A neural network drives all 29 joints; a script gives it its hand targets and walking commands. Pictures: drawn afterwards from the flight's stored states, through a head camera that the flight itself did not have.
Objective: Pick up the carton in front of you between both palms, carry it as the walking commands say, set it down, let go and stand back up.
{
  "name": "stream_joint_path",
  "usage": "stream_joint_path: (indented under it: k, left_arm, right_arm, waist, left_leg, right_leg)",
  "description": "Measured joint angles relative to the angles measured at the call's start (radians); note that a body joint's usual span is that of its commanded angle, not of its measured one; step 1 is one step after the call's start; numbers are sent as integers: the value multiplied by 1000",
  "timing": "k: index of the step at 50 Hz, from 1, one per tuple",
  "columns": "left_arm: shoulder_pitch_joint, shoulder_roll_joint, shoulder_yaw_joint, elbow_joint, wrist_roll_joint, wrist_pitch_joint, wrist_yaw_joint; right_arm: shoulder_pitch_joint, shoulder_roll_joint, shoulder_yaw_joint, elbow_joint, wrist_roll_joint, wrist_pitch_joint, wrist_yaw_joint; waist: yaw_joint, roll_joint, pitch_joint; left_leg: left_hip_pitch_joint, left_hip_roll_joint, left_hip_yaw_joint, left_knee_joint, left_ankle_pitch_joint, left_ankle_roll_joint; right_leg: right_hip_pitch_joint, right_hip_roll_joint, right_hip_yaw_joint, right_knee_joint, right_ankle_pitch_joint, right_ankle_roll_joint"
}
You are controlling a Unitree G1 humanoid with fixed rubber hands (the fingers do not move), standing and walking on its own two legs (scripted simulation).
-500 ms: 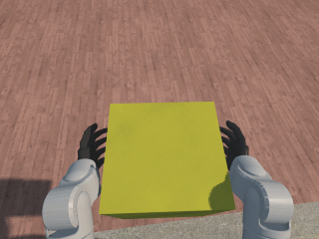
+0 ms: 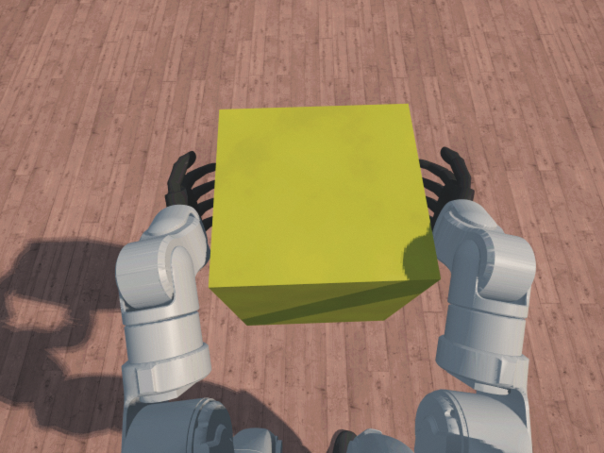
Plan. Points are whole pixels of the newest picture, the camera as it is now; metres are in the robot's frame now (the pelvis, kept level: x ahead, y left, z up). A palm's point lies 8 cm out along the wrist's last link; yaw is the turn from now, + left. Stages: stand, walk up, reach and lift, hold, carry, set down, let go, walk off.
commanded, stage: carry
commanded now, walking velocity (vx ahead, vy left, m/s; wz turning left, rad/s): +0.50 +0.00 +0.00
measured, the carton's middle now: (315, 232) +0.38 +0.02 +0.05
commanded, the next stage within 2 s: none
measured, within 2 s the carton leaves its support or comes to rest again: neither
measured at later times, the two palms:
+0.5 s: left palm out of the picture +0.71 +0.14 +0.18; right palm (449, 4) +0.67 -0.16 +0.19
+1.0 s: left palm out of the picture +1.01 +0.14 +0.25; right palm out of the picture +1.02 -0.17 +0.24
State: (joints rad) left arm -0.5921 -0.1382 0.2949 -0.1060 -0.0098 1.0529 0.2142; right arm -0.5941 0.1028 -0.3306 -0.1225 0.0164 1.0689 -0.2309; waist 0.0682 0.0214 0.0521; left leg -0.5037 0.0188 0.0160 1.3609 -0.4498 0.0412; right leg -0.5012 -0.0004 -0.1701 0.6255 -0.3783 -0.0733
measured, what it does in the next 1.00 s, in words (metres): climbs: left foot 0.04 m higher, then right foot 0.04 m higher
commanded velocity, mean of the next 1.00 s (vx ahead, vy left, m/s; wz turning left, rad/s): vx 0.50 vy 0.00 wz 0.00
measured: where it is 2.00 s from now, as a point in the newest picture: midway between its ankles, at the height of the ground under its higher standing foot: (327, 120)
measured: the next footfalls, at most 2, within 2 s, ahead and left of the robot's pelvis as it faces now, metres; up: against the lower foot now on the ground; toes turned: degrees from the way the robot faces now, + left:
left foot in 0.28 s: +0.39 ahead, +0.11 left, +0.04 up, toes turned +6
right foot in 0.68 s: +0.66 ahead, -0.11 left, +0.08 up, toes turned -8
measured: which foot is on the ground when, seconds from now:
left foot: up 0.00-0.26, down 0.28-0.70, up 0.72-1.00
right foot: down 0.00-0.30, up 0.32-0.66, down 0.68-1.00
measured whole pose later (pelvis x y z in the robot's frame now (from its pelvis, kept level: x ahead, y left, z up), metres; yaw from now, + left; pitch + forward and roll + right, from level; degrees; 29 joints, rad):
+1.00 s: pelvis +0.67 -0.01 +0.10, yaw -1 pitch +6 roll +0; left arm -0.59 -0.13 0.28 -0.14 -0.01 1.09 0.21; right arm -0.56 0.12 -0.33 -0.18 -0.04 1.09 -0.22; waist 0.05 0.01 -0.04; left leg -0.77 0.08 0.06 1.01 -0.34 0.04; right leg -0.23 -0.01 -0.13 0.45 -0.47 -0.02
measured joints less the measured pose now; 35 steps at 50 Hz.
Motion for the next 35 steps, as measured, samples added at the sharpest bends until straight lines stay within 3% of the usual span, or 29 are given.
stream_joint_path:
  k: [6,10,12,14,15,17,19,22,26,30,33,35]
  left_arm:
    - [81,-19,-16,-151,-31,-32,-4]
    - [103,-11,-43,-210,-41,-28,-4]
    - [101,0,-51,-213,-36,-18,-4]
    - [98,19,-48,-204,-25,-3,-6]
    - [98,30,-43,-190,-17,1,-6]
    - [101,42,-30,-160,-20,16,-4]
    - [98,26,-2,-140,-3,29,-1]
    - [87,-8,28,-131,31,31,1]
    - [69,-17,27,-138,53,23,5]
    - [53,6,16,-122,61,34,12]
    - [22,23,8,-71,61,54,10]
    - [-11,21,-7,-16,51,60,7]
  right_arm:
    - [72,50,20,-144,-12,-43,3]
    - [106,44,49,-210,-8,-46,3]
    - [101,36,58,-207,-12,-39,4]
    - [77,34,68,-167,-20,-34,8]
    - [63,35,76,-140,-24,-31,10]
    - [54,36,83,-98,-23,-14,17]
    - [67,35,87,-87,0,8,30]
    - [82,33,86,-90,9,13,27]
    - [61,23,75,-90,24,8,26]
    - [27,18,72,-64,13,21,28]
    - [12,17,59,-40,-19,42,24]
    - [11,-2,40,-19,-39,46,17]
  waist:
    - [11,-13,48]
    - [5,-18,30]
    - [-14,-30,10]
    - [-61,-52,-1]
    - [-87,-61,-3]
    - [-138,-46,-7]
    - [-171,-27,-9]
    - [-189,-14,-14]
    - [-182,-18,-38]
    - [-148,-23,-92]
    - [-95,-6,-125]
    - [-39,13,-123]
  left_leg:
    - [-280,26,19,-74,53,8]
    - [-309,35,56,-352,115,13]
    - [-261,17,98,-514,122,26]
    - [-169,-20,148,-628,130,42]
    - [-149,-29,160,-604,99,46]
    - [-98,-37,157,-599,47,53]
    - [-28,-39,145,-661,42,42]
    - [83,-31,130,-777,41,35]
    - [215,-17,113,-889,20,19]
    - [342,-3,98,-973,-23,-13]
    - [408,34,85,-931,-105,-41]
    - [350,77,63,-690,-122,-36]
  right_leg:
    - [164,1,17,-120,-58,11]
    - [291,-4,36,-190,-114,34]
    - [352,-19,45,-198,-156,53]
    - [366,-54,53,-70,-210,59]
    - [324,-73,76,80,-184,58]
    - [190,-38,162,440,-139,53]
    - [54,-5,189,691,-103,38]
    - [-107,-1,170,754,-37,19]
    - [-250,-30,138,620,15,22]
    - [-257,-59,92,300,71,31]
    - [-166,-31,19,104,74,16]
    - [-120,-6,-13,120,24,6]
